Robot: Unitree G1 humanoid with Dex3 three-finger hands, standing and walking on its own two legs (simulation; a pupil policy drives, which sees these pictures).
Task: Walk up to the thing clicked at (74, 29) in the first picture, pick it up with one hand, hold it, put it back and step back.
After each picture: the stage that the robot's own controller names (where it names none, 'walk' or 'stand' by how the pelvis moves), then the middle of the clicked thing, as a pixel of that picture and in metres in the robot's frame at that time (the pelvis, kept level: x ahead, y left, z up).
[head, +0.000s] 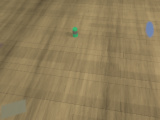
stand; (75, 32) +1.60 +0.14 -0.72
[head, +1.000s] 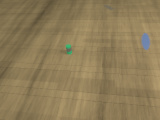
walk; (68, 49) +1.47 +0.33 -0.71
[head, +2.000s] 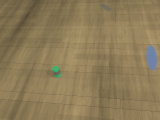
walk; (56, 71) +0.95 +0.40 -0.72
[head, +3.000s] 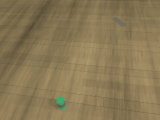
walk; (61, 103) +0.62 +0.28 -0.71
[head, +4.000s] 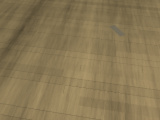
stand; out of the picture +0.40 +0.22 -0.70
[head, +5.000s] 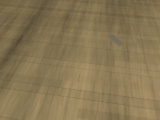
stand; out of the picture +0.35 +0.22 -0.72
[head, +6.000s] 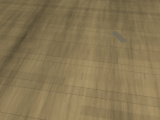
stand; out of the picture +0.36 +0.22 -0.73
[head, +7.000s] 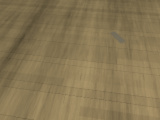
stand; out of the picture +0.35 +0.23 -0.73
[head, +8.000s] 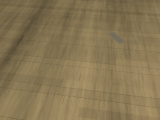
stand; out of the picture +0.34 +0.23 -0.73
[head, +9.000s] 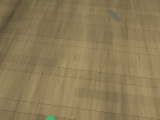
go down; out of the picture +0.37 +0.23 -0.70
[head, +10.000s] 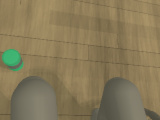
go down; (13, 60) +0.42 +0.28 -0.29
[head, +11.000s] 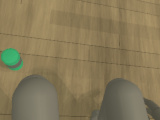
close in; (13, 60) +0.41 +0.29 -0.28
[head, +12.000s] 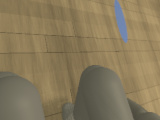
close in; out of the picture +0.39 +0.32 -0.21
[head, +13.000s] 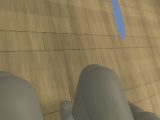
close; out of the picture +0.38 +0.32 -0.21
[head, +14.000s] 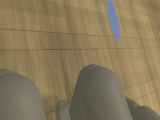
lift; out of the picture +0.36 +0.32 -0.22
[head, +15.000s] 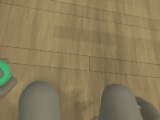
lift; (0, 78) +0.31 +0.29 -0.07
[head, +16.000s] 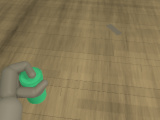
hold; (34, 86) +0.33 +0.18 +0.05
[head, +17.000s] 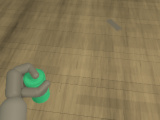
hold; (37, 86) +0.34 +0.18 +0.01
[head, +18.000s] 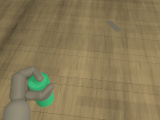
hold; (41, 90) +0.34 +0.16 +0.00
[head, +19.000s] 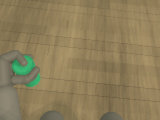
crouch; (27, 72) +0.39 +0.21 -0.06
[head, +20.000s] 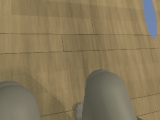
lower; out of the picture +0.40 +0.30 -0.19
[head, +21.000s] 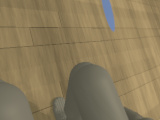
lower; out of the picture +0.40 +0.32 -0.22
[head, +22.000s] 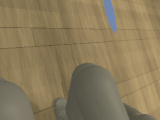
lower; out of the picture +0.39 +0.33 -0.22
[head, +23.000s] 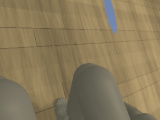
lower; out of the picture +0.39 +0.33 -0.22
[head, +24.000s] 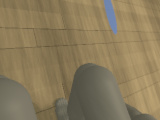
loosen; out of the picture +0.38 +0.33 -0.22
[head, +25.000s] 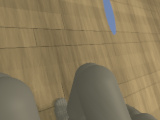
withdraw; out of the picture +0.37 +0.30 -0.22
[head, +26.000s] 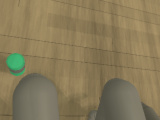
stand; (16, 65) +0.40 +0.27 -0.28
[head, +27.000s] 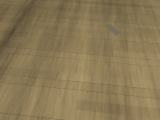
stand; out of the picture +0.34 +0.19 -0.65
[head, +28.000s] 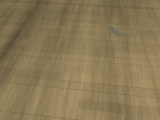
stand; out of the picture +0.37 +0.21 -0.67
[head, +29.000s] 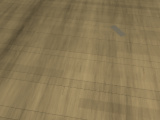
stand; out of the picture +0.37 +0.20 -0.68
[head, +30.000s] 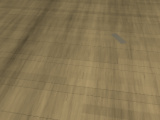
walk; out of the picture +0.39 +0.19 -0.72
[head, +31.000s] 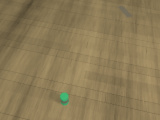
walk; (64, 99) +0.54 +0.14 -0.71
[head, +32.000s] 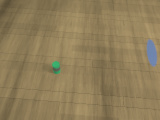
walk; (56, 67) +0.82 +0.25 -0.69
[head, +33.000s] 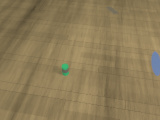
stand; (65, 69) +0.98 +0.21 -0.71
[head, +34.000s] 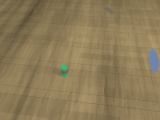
stand; (64, 70) +0.99 +0.22 -0.72
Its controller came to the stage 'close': yes
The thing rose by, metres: 0.71
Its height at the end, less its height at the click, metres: +0.00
